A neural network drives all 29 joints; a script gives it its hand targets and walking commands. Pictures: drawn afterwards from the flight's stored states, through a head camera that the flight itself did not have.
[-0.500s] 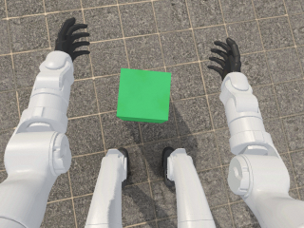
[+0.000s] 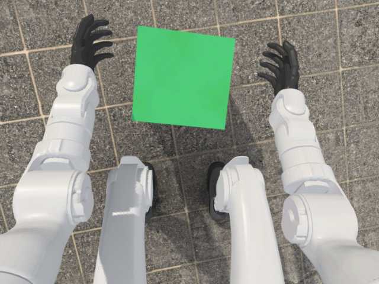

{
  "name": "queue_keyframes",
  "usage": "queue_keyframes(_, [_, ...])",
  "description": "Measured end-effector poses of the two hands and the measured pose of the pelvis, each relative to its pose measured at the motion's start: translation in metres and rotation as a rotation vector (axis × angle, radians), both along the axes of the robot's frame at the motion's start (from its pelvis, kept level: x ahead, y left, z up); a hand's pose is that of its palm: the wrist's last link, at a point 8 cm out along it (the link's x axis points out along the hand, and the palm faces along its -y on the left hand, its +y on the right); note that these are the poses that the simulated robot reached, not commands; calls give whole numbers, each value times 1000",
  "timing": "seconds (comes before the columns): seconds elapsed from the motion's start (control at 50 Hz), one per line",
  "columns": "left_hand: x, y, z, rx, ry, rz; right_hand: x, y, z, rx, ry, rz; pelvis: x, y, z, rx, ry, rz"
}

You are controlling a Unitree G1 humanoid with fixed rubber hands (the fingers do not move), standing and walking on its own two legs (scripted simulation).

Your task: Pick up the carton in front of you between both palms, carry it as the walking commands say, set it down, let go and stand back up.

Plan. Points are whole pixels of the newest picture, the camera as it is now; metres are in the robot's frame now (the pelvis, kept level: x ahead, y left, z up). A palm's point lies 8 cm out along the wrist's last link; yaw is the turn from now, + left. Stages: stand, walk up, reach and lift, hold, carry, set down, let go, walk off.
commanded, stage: reach and lift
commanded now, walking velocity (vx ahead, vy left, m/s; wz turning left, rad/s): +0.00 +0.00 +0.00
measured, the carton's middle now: (181, 86) +0.46 +0.02 -0.36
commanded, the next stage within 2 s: none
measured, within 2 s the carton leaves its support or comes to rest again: leaves its support in 1.26 s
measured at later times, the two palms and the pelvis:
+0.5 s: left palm (111, 74) +0.48 +0.19 -0.31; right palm (265, 80) +0.48 -0.19 -0.29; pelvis -0.04 +0.00 -0.12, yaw +0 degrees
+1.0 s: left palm (119, 69) +0.48 +0.17 -0.28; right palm (249, 78) +0.48 -0.14 -0.28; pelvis -0.04 +0.00 -0.11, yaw +0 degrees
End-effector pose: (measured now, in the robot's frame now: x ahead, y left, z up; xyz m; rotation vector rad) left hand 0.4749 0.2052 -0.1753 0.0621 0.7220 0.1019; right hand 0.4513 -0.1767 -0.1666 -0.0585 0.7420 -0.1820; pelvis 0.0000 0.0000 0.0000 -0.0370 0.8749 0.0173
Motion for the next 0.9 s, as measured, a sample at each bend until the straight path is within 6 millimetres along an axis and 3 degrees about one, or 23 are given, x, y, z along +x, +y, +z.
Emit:
queue_keyframes(0.18, [2, 0, -52, 13, -35, -25, 8, 2, -56, 26, -37, 6, -25, 1, -62, 7, -91, -3])
queue_keyframes(0.38, [12, -8, -103, 9, 0, -13, 20, 10, -114, 15, 15, 33, -43, 0, -109, 13, -200, -3])
queue_keyframes(0.5, [2, -11, -138, 10, 38, -13, 27, -9, -120, -16, -33, -2, -43, -1, -122, 11, -227, -9])
queue_keyframes(0.64, [9, -4, -119, 18, -22, -6, 13, -5, -126, 7, 16, 6, -39, -1, -125, 16, -238, -18])
queue_keyframes(0.76, [10, -18, -106, 9, -8, -35, 21, 14, -110, 51, -40, 18, -39, 2, -120, 11, -227, -14])
queue_keyframes(0.9, [6, -37, -106, -4, 9, -32, 17, 24, -111, 63, -14, 37, -39, 1, -113, 18, -201, -7])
